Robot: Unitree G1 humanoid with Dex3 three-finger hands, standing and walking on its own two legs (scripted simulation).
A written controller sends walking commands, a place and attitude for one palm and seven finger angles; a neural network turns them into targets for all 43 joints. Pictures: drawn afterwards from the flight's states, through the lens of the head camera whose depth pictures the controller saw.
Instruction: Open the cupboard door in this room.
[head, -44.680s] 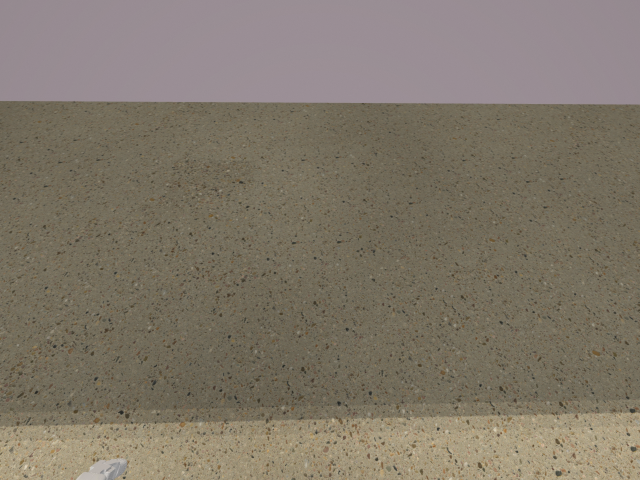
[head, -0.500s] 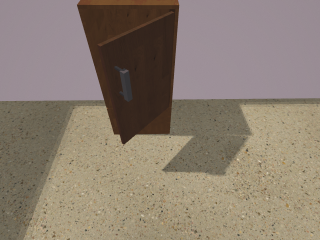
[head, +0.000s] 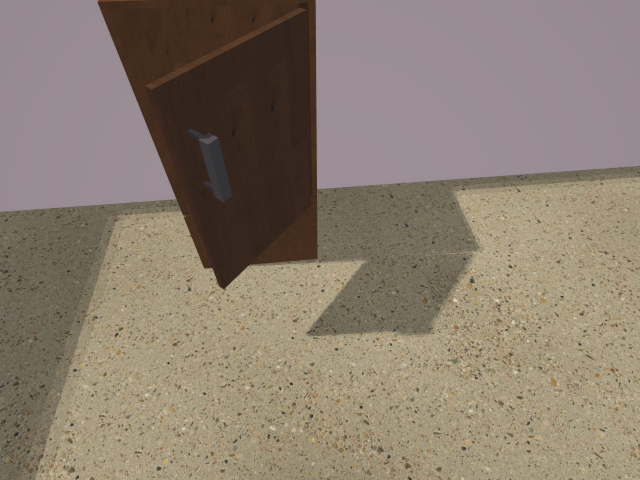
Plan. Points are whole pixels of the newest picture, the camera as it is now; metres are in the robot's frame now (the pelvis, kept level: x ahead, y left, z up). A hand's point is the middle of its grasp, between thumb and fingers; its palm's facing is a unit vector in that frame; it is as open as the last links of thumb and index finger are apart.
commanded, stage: walk to a spot facing it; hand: left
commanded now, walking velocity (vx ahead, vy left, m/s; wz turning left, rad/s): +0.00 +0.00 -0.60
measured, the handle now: (208, 165) +0.65 +0.26 -0.02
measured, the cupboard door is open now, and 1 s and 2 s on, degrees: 48 48 48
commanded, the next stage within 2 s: none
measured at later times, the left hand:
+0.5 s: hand out of the picture +0.06 +0.17 -0.16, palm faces -0.15 -0.95 -0.28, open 7.4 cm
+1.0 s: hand (230, 453) +0.18 +0.15 -0.17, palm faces -0.52 -0.81 -0.27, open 7.4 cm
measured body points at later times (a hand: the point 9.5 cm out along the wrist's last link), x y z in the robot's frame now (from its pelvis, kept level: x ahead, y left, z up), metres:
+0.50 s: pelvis -0.01 -0.02 +0.00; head +0.04 -0.05 +0.45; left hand +0.07 +0.22 -0.14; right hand +0.06 -0.29 -0.15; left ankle +0.01 +0.15 -0.66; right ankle -0.01 -0.09 -0.74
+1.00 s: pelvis -0.02 +0.00 -0.01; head +0.03 -0.03 +0.43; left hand +0.21 +0.19 -0.15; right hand -0.10 -0.26 -0.15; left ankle +0.05 +0.15 -0.74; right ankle -0.08 -0.11 -0.74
